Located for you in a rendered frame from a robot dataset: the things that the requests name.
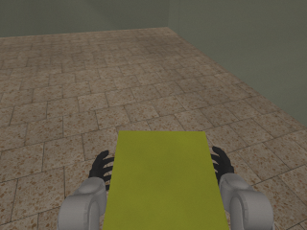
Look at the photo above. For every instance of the robot left forearm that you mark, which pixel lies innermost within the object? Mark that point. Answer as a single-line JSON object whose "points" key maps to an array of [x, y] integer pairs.
{"points": [[82, 209]]}

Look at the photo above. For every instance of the robot right forearm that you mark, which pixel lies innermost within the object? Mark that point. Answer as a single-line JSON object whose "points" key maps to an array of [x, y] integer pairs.
{"points": [[248, 209]]}

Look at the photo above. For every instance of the carton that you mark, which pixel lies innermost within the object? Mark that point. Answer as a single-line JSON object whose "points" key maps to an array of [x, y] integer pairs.
{"points": [[163, 180]]}

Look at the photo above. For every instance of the robot left hand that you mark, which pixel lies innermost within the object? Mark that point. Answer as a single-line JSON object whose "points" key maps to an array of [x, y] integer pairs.
{"points": [[98, 169]]}

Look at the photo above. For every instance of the robot right hand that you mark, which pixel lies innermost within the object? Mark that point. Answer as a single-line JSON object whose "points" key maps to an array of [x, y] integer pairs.
{"points": [[224, 164]]}

